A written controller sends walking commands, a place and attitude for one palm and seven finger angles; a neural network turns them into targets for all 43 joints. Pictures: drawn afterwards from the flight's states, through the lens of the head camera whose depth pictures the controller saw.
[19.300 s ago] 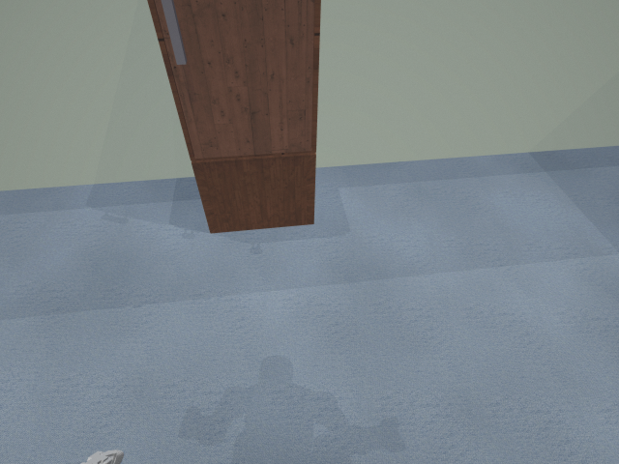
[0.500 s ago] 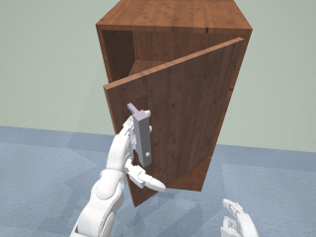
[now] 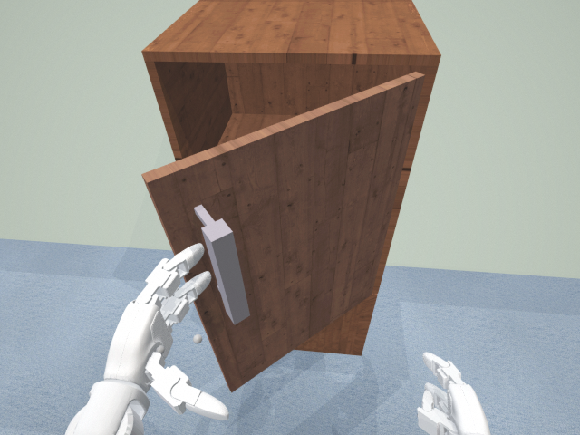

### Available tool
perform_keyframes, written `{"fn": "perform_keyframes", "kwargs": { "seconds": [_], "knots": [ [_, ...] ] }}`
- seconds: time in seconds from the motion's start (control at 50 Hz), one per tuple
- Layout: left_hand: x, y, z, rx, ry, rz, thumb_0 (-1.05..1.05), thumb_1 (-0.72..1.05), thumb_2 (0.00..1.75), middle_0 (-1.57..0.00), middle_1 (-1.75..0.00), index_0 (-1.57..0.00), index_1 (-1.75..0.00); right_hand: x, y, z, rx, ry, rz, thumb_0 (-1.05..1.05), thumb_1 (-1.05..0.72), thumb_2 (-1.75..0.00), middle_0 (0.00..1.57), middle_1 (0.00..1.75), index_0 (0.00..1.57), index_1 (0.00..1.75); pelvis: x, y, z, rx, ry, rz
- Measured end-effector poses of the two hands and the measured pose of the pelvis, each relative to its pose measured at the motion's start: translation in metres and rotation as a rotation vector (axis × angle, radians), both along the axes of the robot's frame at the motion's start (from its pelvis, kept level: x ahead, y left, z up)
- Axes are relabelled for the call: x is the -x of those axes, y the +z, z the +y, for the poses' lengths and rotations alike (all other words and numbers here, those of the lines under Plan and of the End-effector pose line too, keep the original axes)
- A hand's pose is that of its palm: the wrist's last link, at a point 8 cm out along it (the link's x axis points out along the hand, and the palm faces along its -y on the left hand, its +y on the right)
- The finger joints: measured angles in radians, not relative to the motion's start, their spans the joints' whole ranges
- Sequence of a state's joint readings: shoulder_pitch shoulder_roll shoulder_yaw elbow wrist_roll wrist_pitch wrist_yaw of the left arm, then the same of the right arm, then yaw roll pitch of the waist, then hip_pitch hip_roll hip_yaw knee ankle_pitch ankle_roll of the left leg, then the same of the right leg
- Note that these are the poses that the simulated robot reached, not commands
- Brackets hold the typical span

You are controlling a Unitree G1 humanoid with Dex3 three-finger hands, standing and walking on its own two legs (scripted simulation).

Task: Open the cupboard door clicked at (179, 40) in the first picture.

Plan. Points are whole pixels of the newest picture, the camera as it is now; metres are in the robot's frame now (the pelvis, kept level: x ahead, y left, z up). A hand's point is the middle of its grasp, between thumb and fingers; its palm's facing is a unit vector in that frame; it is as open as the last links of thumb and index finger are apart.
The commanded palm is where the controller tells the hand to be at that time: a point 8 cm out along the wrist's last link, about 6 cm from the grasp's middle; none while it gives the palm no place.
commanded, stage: slide the hand sideways off the handle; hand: left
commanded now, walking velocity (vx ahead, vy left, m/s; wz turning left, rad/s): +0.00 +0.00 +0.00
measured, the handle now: (221, 266) +0.30 +0.12 +0.12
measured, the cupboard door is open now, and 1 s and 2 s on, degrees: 41 41 41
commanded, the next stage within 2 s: draw the hand back to the body in 0.32 s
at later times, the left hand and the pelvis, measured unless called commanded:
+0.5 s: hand (148, 361) +0.17 +0.17 +0.11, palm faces -0.04 -1.00 -0.04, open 16.3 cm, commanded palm +0.15 +0.23 +0.12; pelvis -0.01 +0.02 -0.01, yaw +2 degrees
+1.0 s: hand (88, 341) +0.18 +0.23 +0.14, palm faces +0.12 -0.97 -0.20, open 15.9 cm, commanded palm +0.14 +0.28 +0.15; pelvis -0.01 +0.04 +0.00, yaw +1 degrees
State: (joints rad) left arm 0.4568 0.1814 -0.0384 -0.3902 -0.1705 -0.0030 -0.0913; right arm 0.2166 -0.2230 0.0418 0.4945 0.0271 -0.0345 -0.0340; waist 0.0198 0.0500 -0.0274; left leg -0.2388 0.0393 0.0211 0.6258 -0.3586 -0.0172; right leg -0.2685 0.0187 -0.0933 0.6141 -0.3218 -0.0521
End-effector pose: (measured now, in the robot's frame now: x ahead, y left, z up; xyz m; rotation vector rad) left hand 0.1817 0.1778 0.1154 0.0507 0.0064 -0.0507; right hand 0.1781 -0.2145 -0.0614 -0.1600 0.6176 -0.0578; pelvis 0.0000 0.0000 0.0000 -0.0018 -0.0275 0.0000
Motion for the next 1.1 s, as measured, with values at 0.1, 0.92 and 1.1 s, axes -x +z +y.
{"fn": "perform_keyframes", "kwargs": {
  "seconds": [0.1, 0.92, 1.1],
  "knots": [
    [0.01, 0.0, 0.013, -0.006, 0.01, -0.008, -0.01, -0.5, 0.3, -0.24, -0.34, -0.22, -0.33, 0.001, -0.003, -0.007, 0.01, -0.001, -0.02, 0.01, -0.9, -0.9, 0.2, 0.3, 0.2, 0.3, -0.001, -0.002, -0.003, 0.001, 0.009, 0.013],
    [0.028, 0.021, 0.092, -0.03, 0.056, -0.032, -0.01, -0.48, 0.31, -0.16, -0.3, -0.15, -0.3, -0.002, 0.014, 0.052, 0.02, 0.079, -0.138, 0.01, -0.9, -0.9, 0.21, 0.3, 0.2, 0.3, 0.009, 0.0, 0.039, 0.024, 0.028, -0.014],
    [0.035, 0.037, 0.109, -0.235, 0.314, -0.086, -0.01, -0.29, 0.39, -0.17, -0.3, -0.16, -0.3, -0.003, 0.015, 0.05, 0.05, 0.073, -0.086, 0.01, -0.9, -0.9, 0.21, 0.3, 0.2, 0.3, 0.006, 0.008, 0.038, 0.016, 0.015, -0.034]
  ]
}}
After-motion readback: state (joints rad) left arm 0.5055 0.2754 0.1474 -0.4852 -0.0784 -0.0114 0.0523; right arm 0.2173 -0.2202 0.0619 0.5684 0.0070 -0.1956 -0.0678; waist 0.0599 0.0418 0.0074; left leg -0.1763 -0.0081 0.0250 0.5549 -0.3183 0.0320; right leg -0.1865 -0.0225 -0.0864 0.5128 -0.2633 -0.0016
